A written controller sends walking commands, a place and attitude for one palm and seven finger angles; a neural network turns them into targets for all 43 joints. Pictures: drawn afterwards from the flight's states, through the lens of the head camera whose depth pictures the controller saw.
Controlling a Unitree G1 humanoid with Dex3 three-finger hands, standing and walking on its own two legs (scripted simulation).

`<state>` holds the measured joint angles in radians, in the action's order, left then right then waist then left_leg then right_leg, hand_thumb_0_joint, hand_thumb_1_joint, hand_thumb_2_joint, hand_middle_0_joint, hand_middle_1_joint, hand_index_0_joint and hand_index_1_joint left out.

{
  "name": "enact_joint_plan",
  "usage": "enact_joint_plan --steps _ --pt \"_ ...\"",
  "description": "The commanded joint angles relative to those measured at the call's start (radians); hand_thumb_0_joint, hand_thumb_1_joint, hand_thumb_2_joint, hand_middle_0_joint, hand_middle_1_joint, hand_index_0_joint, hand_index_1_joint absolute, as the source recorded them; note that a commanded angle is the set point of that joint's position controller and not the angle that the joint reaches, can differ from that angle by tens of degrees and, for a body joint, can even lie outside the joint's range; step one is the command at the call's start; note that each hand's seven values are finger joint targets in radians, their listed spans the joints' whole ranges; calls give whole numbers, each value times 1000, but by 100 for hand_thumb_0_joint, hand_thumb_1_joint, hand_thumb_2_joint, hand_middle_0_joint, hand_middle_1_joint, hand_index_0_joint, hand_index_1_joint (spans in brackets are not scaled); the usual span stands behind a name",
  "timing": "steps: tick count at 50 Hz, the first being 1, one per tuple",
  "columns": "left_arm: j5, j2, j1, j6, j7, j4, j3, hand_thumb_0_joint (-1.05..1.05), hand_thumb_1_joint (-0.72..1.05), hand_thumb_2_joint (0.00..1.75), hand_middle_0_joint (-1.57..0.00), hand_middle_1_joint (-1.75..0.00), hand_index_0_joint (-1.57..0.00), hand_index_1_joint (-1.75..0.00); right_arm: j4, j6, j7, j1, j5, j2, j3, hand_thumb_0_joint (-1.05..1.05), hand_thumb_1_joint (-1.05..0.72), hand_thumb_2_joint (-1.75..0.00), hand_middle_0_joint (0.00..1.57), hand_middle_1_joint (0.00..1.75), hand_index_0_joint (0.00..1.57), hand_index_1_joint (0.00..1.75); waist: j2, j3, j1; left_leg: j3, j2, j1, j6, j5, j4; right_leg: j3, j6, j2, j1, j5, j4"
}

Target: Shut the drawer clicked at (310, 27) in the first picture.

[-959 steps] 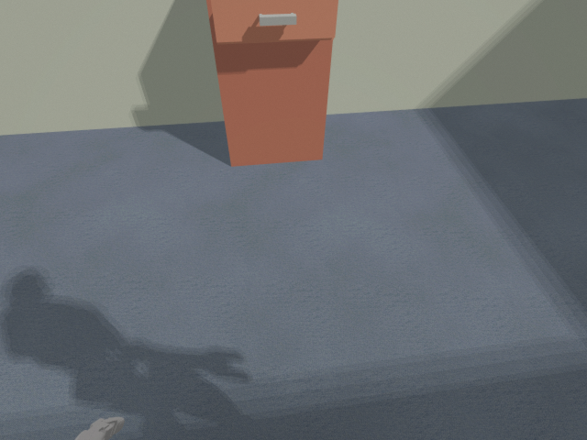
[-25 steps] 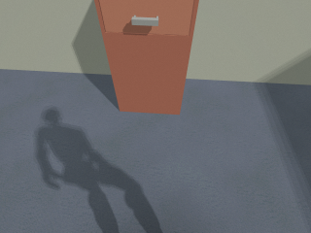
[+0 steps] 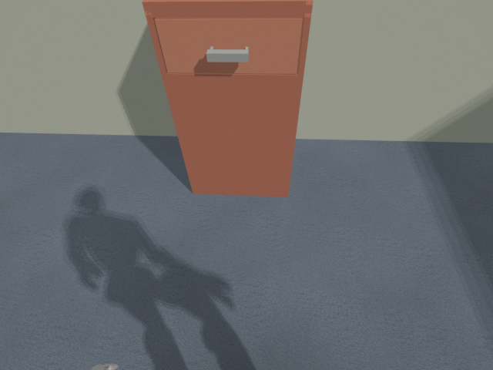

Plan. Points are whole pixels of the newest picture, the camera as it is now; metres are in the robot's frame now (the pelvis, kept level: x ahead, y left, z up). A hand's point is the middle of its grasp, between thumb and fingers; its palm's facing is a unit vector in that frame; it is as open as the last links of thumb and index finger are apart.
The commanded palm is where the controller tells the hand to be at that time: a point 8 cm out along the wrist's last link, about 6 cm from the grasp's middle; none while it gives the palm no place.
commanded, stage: let the arm hang, fingers relaxed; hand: left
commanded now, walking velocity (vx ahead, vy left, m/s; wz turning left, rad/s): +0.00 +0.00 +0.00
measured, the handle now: (228, 52) +1.02 +0.12 +0.02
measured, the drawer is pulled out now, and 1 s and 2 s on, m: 0.00 0.00 0.00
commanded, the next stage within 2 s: look to check the result in 0.04 s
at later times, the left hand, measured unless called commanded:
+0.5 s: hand out of the picture +0.11 +0.23 -0.15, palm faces -0.02 -0.93 -0.36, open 7.4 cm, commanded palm none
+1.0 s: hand out of the picture +0.13 +0.23 -0.15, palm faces -0.03 -0.94 -0.35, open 7.4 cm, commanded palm none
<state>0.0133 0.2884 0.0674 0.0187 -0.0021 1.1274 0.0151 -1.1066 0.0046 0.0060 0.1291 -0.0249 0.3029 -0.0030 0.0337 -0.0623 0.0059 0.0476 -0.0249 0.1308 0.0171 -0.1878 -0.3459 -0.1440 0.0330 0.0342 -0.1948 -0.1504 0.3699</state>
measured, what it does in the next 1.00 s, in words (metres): stands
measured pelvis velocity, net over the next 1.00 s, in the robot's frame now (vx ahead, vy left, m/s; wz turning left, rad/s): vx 0.03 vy -0.01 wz -0.01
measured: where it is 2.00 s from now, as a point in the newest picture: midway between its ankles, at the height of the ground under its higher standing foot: outside the picture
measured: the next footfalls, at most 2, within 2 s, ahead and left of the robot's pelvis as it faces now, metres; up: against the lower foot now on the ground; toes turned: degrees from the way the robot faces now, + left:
none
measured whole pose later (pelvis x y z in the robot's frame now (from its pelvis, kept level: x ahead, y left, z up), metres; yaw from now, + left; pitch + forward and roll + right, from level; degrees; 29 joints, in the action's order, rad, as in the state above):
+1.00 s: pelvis +0.03 -0.01 +0.00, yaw -1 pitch -1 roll +0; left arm 0.01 0.31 0.08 0.03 0.00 1.14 0.01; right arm -1.12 0.00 0.00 0.14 -0.02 0.33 0.01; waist 0.04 -0.05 0.01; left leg 0.05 -0.06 0.05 0.04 -0.20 -0.28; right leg -0.14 0.05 -0.01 -0.12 -0.16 0.30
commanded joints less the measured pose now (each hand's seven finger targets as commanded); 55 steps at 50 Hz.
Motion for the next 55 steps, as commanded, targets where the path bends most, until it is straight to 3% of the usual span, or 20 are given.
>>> enact_joint_plan --steps 1,32,44,55 --pt "3 220 -21 17 15 -54 43 0 90 90 -20 -30 -20 -30 45 11 -17 -11 6 183 -36 0 -90 -90 20 30 20 30 -22 101 -3 -93 -113 14 -28 125 74 133 9 124 98 79 -82" --pt "-2 244 -25 24 22 -47 43 0 90 90 -20 -30 -20 -30 39 8 -25 -15 7 209 -30 0 -90 -90 20 30 20 30 -43 122 1 -69 -124 -51 -18 194 81 134 8 128 162 255 -104" --pt "-2 240 -26 24 20 -50 42 0 90 90 -20 -30 -20 -30 39 11 -26 -7 7 207 -30 0 -90 -90 20 30 20 30 -36 118 2 -68 -126 -56 -16 182 95 139 11 124 160 231 -110" --pt "-1 239 -21 23 16 -45 40 0 90 90 -20 -30 -20 -30 34 11 -22 -2 7 204 -29 0 -90 -90 20 30 20 30 -38 84 1 -72 -122 -45 -19 117 109 151 10 123 130 122 -139"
